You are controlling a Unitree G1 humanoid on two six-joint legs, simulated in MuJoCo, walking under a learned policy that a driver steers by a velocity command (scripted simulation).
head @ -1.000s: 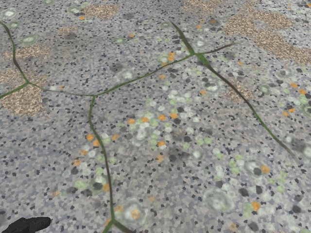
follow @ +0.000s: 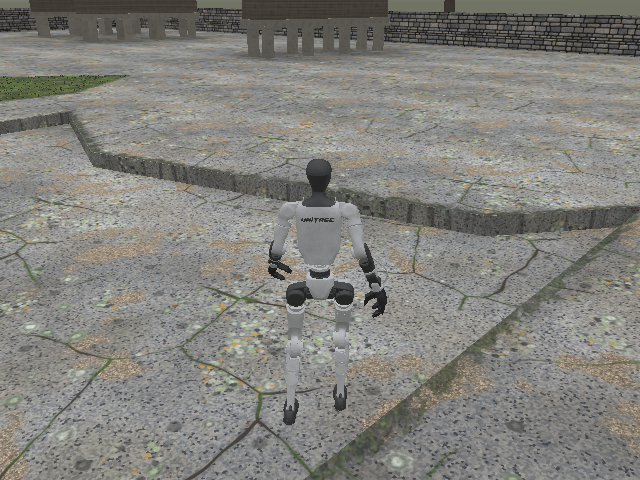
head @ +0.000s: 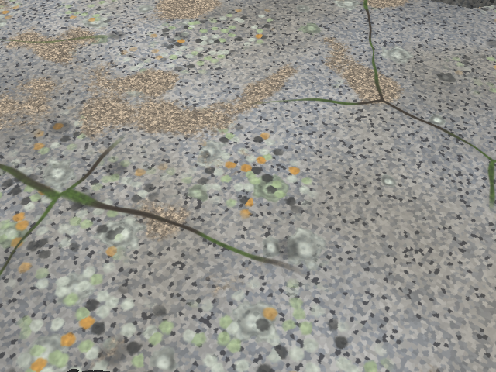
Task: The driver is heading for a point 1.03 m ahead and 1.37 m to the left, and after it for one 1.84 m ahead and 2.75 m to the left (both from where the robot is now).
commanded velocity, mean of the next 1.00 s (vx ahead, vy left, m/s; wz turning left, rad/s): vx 0.17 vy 0.00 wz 0.77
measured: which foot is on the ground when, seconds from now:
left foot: down 0.00-0.00, up 0.02-0.36, down 0.38-0.84, up 0.86-1.00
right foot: down 0.00-0.40, up 0.42-0.82, down 0.84-1.00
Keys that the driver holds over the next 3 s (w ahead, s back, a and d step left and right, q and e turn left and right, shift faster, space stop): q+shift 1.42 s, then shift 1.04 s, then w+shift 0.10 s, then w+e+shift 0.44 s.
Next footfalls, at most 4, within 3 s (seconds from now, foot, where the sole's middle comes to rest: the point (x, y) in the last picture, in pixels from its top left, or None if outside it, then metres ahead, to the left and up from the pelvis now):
0.38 left None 0.34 0.09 -0.77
0.84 right None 0.46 -0.07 -0.77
1.30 left None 0.19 0.04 -0.77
1.76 right None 0.43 0.04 -0.77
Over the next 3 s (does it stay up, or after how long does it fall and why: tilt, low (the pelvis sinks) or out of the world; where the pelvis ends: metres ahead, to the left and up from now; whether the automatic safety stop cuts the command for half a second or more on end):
stays up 0.29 0.16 0.00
